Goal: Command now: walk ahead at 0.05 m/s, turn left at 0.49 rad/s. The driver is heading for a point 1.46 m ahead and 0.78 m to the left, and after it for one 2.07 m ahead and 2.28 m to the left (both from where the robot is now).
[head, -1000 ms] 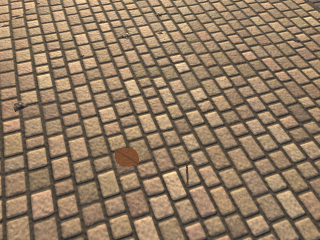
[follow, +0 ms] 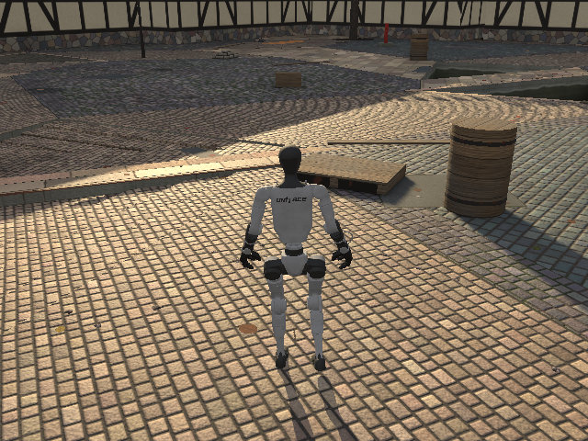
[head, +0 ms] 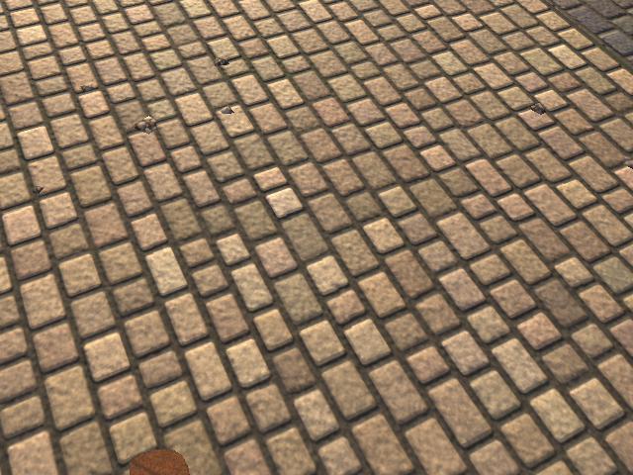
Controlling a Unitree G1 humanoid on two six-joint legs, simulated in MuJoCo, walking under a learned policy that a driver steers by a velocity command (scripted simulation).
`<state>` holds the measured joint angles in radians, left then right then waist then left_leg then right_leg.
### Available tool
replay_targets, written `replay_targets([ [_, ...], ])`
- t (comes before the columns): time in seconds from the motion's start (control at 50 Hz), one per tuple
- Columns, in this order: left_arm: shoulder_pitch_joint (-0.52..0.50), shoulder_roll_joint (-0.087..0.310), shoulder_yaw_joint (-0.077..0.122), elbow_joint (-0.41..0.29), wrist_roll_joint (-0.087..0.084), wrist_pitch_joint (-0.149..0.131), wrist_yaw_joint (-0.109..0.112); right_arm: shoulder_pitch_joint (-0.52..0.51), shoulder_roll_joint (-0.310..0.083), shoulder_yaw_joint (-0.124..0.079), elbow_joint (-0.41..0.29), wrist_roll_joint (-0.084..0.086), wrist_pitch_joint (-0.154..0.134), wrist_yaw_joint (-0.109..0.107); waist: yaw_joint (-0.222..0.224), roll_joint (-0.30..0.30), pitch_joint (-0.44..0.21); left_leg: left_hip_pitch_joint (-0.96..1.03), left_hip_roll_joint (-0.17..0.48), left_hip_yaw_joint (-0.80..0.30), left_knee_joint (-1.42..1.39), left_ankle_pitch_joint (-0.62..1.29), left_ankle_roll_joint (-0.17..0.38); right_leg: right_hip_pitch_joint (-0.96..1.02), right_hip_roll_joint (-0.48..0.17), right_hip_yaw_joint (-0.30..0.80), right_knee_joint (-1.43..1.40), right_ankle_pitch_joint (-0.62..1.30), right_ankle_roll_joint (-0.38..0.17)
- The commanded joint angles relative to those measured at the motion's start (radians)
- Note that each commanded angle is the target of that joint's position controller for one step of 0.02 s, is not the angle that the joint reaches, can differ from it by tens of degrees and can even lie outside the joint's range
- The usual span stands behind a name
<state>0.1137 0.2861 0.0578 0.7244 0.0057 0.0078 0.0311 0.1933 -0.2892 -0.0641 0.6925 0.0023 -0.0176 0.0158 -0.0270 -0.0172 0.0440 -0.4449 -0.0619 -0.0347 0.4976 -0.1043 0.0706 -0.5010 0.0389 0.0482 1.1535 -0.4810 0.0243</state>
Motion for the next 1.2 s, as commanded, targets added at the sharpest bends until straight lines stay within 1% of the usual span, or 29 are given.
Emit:
replay_targets([
  [0.02, 0.063, 0.072, 0.026, -0.052, -0.001, 0.006, 0.013, -0.025, -0.141, -0.038, -0.095, -0.007, 0.014, -0.023, 0.044, 0.14, -0.159, 0.162, 0.212, -0.313, -0.202, 0.053, 0.151, -0.03, -0.021, 0.025, -0.111, 0.07, 0.022],
  [0.12, 0.041, 0.065, 0.023, -0.045, -0.002, -0.004, 0.021, -0.015, -0.17, -0.054, -0.117, 0.0, 0.029, -0.05, 0.015, 0.156, -0.185, 0.17, 0.2, -0.36, -0.195, -0.109, 0.139, 0.008, -0.012, 0.048, -0.296, 0.137, 0.048],
  [0.22, 0.038, 0.078, 0.03, -0.046, -0.013, -0.031, 0.004, -0.022, -0.168, -0.058, -0.137, 0.0, 0.05, -0.05, -0.001, 0.188, -0.167, 0.183, 0.192, -0.45, -0.181, -0.16, 0.126, 0.071, 0.002, 0.054, -0.453, 0.131, 0.031],
  [0.24, 0.048, 0.081, 0.032, -0.044, -0.016, -0.037, -0.001, -0.025, -0.167, -0.059, -0.14, 0.003, 0.054, -0.049, 0.003, 0.193, -0.165, 0.19, 0.19, -0.467, -0.172, -0.144, 0.123, 0.093, 0.006, 0.05, -0.503, 0.135, 0.022],
  [0.28, 0.123, 0.085, 0.04, -0.021, -0.021, -0.048, -0.013, -0.049, -0.161, -0.056, -0.149, 0.017, 0.062, -0.051, 0.051, 0.183, -0.177, 0.12, 0.143, -0.459, -0.158, -0.342, 0.089, 0.249, 0.009, 0.014, -0.697, 0.223, -0.014],
  [0.3, 0.168, 0.116, 0.053, -0.01, -0.015, -0.049, -0.011, -0.043, -0.137, -0.049, -0.153, 0.019, 0.063, -0.052, 0.07, 0.139, -0.168, 0.002, 0.089, -0.418, -0.097, -0.465, 0.045, 0.375, -0.067, 0.059, -0.772, 0.205, -0.05],
  [0.32, 0.22, 0.192, 0.069, -0.01, 0.009, -0.047, -0.004, -0.043, -0.082, -0.035, -0.166, 0.02, 0.06, -0.05, 0.073, -0.058, -0.164, -0.19, -0.022, -0.246, 0.156, -0.545, -0.016, 0.483, -0.283, 0.293, -0.852, -0.002, -0.143],
  [0.34, 0.201, 0.247, 0.082, -0.012, 0.043, -0.053, -0.016, -0.08, -0.099, -0.04, -0.207, 0.022, 0.039, -0.043, 0.064, -0.264, -0.075, -0.36, -0.071, -0.132, 0.362, -0.45, -0.03, 0.398, -0.422, 0.572, -0.97, -0.16, -0.246],
  [0.36, 0.123, 0.203, 0.071, -0.046, 0.04, -0.064, -0.011, -0.075, -0.156, -0.055, -0.197, 0.01, 0.026, -0.038, 0.039, -0.207, -0.031, -0.38, 0.005, -0.158, 0.477, -0.357, -0.043, 0.364, -0.422, 0.544, -0.971, -0.183, -0.251],
  [0.38, 0.083, 0.157, 0.059, -0.056, 0.016, -0.068, 0.0, -0.04, -0.171, -0.063, -0.168, 0.007, 0.025, -0.031, 0.023, -0.17, -0.026, -0.382, 0.015, -0.139, 0.529, -0.282, -0.058, 0.372, -0.368, 0.441, -0.964, -0.14, -0.206],
  [0.42, 0.095, 0.127, 0.046, -0.056, -0.008, -0.07, 0.012, -0.001, -0.133, -0.056, -0.137, 0.001, 0.025, -0.023, 0.035, -0.127, -0.033, -0.396, 0.039, -0.094, 0.644, -0.192, -0.093, 0.414, -0.311, 0.307, -0.959, -0.03, -0.163],
  [0.46, 0.15, 0.12, 0.04, -0.045, 0.002, -0.079, 0.013, -0.026, -0.097, -0.046, -0.145, 0.01, 0.016, -0.012, 0.062, -0.111, -0.019, -0.407, 0.063, -0.058, 0.693, -0.124, -0.106, 0.416, -0.288, 0.207, -0.977, 0.05, -0.158],
  [0.58, 0.232, 0.155, 0.049, -0.017, 0.007, -0.087, -0.001, -0.131, -0.066, -0.029, -0.19, 0.02, -0.001, 0.004, 0.121, -0.122, 0.02, -0.408, 0.11, -0.028, 0.475, -0.028, -0.132, 0.485, -0.31, 0.063, -1.006, 0.195, -0.182],
  [0.64, 0.236, 0.182, 0.058, 0.001, -0.004, -0.086, -0.008, -0.176, -0.045, -0.018, -0.206, 0.021, -0.005, 0.021, 0.133, -0.124, 0.038, -0.323, 0.127, 0.017, 0.335, -0.024, -0.118, 0.469, -0.324, -0.013, -1.005, 0.259, -0.179],
  [0.72, 0.24, 0.208, 0.07, 0.026, -0.029, -0.079, -0.021, -0.197, -0.048, -0.013, -0.22, 0.027, -0.005, 0.039, 0.124, -0.115, 0.057, -0.207, 0.124, 0.076, 0.209, -0.113, -0.054, 0.474, -0.349, -0.08, -0.968, 0.306, -0.162],
  [0.76, 0.221, 0.23, 0.078, 0.032, -0.04, -0.072, -0.023, -0.149, -0.073, -0.024, -0.216, 0.023, -0.003, 0.042, 0.076, -0.121, 0.027, -0.079, 0.08, 0.123, 0.148, -0.164, -0.007, 0.472, -0.356, -0.122, -0.876, 0.545, -0.145],
  [0.78, 0.2, 0.235, 0.078, 0.033, -0.044, -0.068, -0.021, -0.048, -0.098, -0.043, -0.187, 0.02, -0.002, 0.04, 0.007, -0.101, -0.037, 0.086, 0.031, 0.159, 0.076, -0.117, 0.022, 0.449, -0.33, -0.183, -0.727, 0.765, -0.12],
  [0.8, 0.227, 0.199, 0.065, 0.035, -0.038, -0.07, -0.018, 0.121, -0.161, -0.079, -0.132, 0.022, 0.004, 0.028, -0.065, -0.044, -0.15, 0.353, -0.02, 0.161, 0.046, -0.088, 0.057, 0.363, -0.274, -0.248, -0.483, 0.882, -0.085],
  [0.82, 0.237, 0.123, 0.035, 0.0, 0.006, -0.076, -0.019, 0.284, -0.25, -0.106, -0.111, 0.033, 0.012, 0.006, -0.118, 0.143, -0.255, 0.658, 0.187, -0.159, 0.025, -0.117, 0.133, 0.065, -0.222, -0.254, -0.119, 0.431, -0.029],
  [0.84, 0.245, 0.041, 0.004, -0.076, 0.018, -0.111, -0.025, 0.255, -0.341, -0.101, -0.135, 0.031, -0.007, 0.01, -0.04, 0.361, -0.37, 0.834, 0.393, -0.761, -0.171, -0.369, 0.314, -0.283, -0.028, -0.073, 0.154, -0.134, 0.014],
  [0.86, 0.13, 0.155, 0.029, -0.079, -0.03, -0.137, -0.032, 0.256, -0.239, -0.075, -0.134, 0.024, -0.027, 0.018, -0.108, 0.195, -0.324, 0.794, 0.399, -0.738, -0.247, -0.39, 0.289, -0.389, -0.071, 0.043, 0.236, -0.046, 0.0],
  [0.88, 0.094, 0.173, 0.033, -0.093, -0.046, -0.151, -0.037, 0.221, -0.193, -0.058, -0.121, 0.016, -0.038, 0.019, -0.082, 0.179, -0.208, 0.696, 0.373, -0.599, -0.23, -0.292, 0.257, -0.427, -0.111, 0.025, 0.204, 0.049, -0.028],
  [0.9, 0.1, 0.162, 0.029, -0.076, -0.023, -0.155, -0.03, 0.159, -0.166, -0.047, -0.129, 0.016, -0.041, 0.018, -0.04, 0.086, -0.155, 0.561, 0.326, -0.485, -0.217, -0.18, 0.225, -0.36, -0.151, 0.025, 0.131, 0.13, -0.034],
  [0.92, 0.107, 0.16, 0.033, -0.068, 0.002, -0.152, -0.026, 0.096, -0.145, -0.039, -0.139, 0.011, -0.039, 0.016, 0.001, 0.072, -0.111, 0.44, 0.281, -0.397, -0.226, -0.073, 0.206, -0.286, -0.173, 0.028, 0.046, 0.185, -0.026],
  [0.94, 0.121, 0.157, 0.035, -0.061, 0.007, -0.142, -0.03, 0.058, -0.132, -0.032, -0.149, -0.001, -0.04, 0.011, 0.032, 0.091, -0.095, 0.364, 0.252, -0.352, -0.251, -0.001, 0.2, -0.225, -0.182, 0.031, 0.013, 0.223, -0.021],
  [1.02, 0.081, 0.111, 0.021, -0.062, 0.018, -0.114, -0.032, 0.068, -0.144, -0.033, -0.107, 0.006, -0.052, -0.012, 0.047, 0.073, -0.058, 0.264, 0.209, -0.24, -0.284, 0.216, 0.207, -0.199, -0.146, -0.006, -0.156, 0.345, 0.033],
  [1.1, -0.088, 0.052, -0.009, -0.092, 0.007, -0.125, -0.052, 0.144, -0.143, -0.03, -0.047, 0.016, -0.052, -0.026, -0.024, 0.093, -0.028, 0.23, 0.159, -0.154, -0.283, 0.182, 0.143, -0.095, -0.092, -0.035, -0.497, 0.617, 0.027],
  [1.14, -0.154, 0.058, -0.01, -0.11, -0.007, -0.131, -0.064, 0.19, -0.158, -0.033, -0.018, 0.021, -0.055, -0.026, -0.051, 0.094, -0.004, 0.251, 0.188, -0.183, -0.293, 0.115, 0.142, -0.067, -0.077, -0.031, -0.573, 0.668, 0.012],
  [1.2, -0.19, 0.089, -0.001, -0.129, -0.01, -0.137, -0.076, 0.225, -0.157, -0.034, 0.017, 0.023, -0.048, -0.029, -0.053, 0.101, 0.017, 0.386, 0.248, -0.232, -0.242, 0.143, 0.132, -0.108, -0.076, -0.006, -0.645, 0.608, -0.03],
])
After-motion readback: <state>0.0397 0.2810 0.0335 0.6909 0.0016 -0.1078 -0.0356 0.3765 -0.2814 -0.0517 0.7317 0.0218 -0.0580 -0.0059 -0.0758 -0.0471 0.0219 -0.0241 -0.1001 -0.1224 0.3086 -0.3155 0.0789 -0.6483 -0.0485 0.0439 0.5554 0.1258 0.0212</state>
